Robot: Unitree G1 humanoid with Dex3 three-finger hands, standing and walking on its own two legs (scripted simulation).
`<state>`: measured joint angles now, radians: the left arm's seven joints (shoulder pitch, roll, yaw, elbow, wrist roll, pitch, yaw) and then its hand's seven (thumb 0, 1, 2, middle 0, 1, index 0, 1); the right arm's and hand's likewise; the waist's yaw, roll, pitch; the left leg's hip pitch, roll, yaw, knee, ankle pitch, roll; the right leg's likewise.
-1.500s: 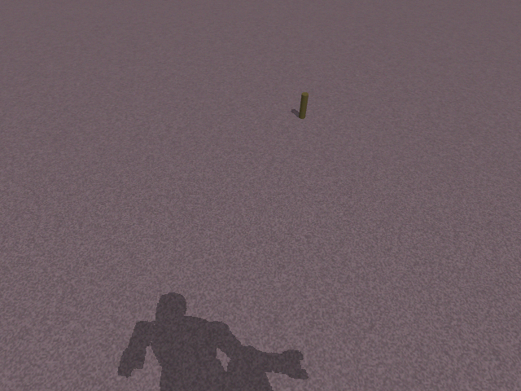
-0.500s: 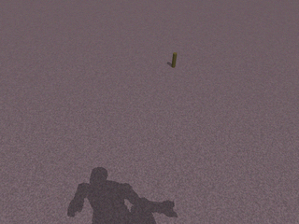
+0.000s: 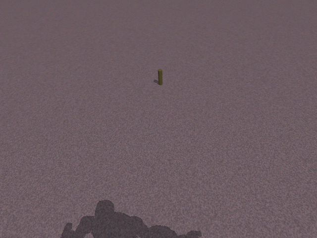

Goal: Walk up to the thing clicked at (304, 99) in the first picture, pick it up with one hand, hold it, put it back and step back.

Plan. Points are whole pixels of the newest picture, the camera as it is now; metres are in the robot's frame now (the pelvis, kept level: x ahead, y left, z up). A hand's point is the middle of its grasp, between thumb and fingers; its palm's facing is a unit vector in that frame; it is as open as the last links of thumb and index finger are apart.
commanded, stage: walk up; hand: left
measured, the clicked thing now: (160, 77) +1.76 +0.05 -0.66
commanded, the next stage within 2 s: none
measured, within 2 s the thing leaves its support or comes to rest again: neither
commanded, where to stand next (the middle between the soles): +1.40 -0.10 m, yaw -7 degrees
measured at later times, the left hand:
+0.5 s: hand (81, 187) +0.32 +0.29 -0.15, palm faces -0.13 -0.93 -0.33, open 7.4 cm
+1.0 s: hand (122, 107) +0.67 +0.19 -0.09, palm faces -0.13 -0.92 -0.38, open 7.3 cm
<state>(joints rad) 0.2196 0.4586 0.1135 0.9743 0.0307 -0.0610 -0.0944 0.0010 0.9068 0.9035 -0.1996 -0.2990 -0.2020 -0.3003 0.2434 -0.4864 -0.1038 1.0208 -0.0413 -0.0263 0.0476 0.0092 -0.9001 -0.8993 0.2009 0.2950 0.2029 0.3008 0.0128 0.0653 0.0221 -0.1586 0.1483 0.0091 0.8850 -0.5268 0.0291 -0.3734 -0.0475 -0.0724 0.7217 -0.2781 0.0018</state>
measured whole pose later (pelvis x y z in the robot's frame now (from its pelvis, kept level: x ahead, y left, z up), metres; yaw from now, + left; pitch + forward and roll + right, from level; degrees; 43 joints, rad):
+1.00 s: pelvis +0.52 -0.06 +0.02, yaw -8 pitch -3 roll +2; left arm 0.20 0.37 0.04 0.87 -0.02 -0.10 -0.06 0.00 0.91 0.90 -0.20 -0.30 -0.20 -0.30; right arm 0.30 -0.42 -0.04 0.91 0.01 -0.05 0.05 0.01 -0.90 -0.90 0.20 0.29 0.20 0.30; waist 0.00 0.04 0.08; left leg -0.32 0.05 0.01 1.16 -0.39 0.03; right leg -0.30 -0.04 -0.06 0.59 -0.24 -0.04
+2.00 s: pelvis +0.93 -0.10 +0.02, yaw -8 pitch -4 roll +2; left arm 0.22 0.36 0.04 0.87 -0.01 -0.10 -0.05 0.00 0.90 0.90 -0.20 -0.30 -0.21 -0.30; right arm 0.31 -0.42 -0.05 0.89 0.01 -0.04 0.05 0.01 -0.90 -0.90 0.20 0.29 0.20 0.30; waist 0.01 0.04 0.11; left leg -0.35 0.01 -0.01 1.10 -0.42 0.04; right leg -0.28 -0.05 -0.06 0.56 -0.20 -0.03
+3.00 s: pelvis +1.24 -0.11 +0.02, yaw -7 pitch -4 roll +1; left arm 0.32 0.38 0.03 0.87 0.00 -0.10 -0.03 0.00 0.90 0.90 -0.20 -0.30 -0.21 -0.30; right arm 0.27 -0.44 -0.06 0.86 -0.01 -0.02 0.06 0.01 -0.90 -0.90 0.20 0.29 0.20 0.30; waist 0.03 0.08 0.11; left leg -0.46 0.05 0.00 1.02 -0.36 0.03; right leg -0.25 -0.04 -0.05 0.53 -0.22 -0.02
